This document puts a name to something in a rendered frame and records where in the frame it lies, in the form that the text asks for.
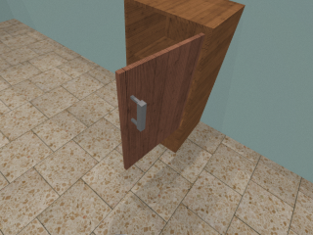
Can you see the handle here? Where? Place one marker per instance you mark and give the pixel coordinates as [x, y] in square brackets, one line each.
[141, 113]

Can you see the cupboard door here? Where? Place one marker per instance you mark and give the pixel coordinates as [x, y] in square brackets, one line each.
[163, 81]

